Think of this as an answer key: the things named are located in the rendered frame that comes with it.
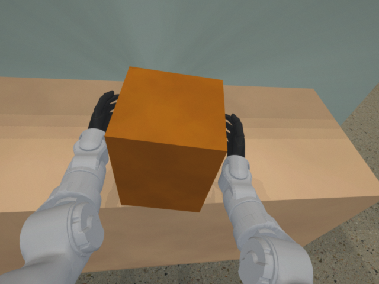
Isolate carton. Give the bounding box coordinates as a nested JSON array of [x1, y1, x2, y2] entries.
[[104, 66, 227, 212]]

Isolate pedestal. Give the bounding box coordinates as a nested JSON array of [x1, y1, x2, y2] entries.
[[0, 77, 379, 275]]

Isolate left robot hand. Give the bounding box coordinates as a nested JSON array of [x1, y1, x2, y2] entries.
[[88, 91, 119, 132]]

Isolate right robot upper arm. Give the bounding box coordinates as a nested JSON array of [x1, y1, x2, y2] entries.
[[238, 235, 313, 284]]

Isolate left robot upper arm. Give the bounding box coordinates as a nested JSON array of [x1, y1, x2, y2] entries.
[[0, 201, 104, 284]]

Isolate robot right forearm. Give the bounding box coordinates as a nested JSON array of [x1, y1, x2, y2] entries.
[[218, 155, 296, 252]]

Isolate robot left forearm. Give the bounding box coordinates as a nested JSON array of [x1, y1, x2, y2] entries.
[[20, 128, 109, 258]]

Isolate right robot hand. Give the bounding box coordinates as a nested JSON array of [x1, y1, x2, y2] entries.
[[225, 114, 245, 158]]

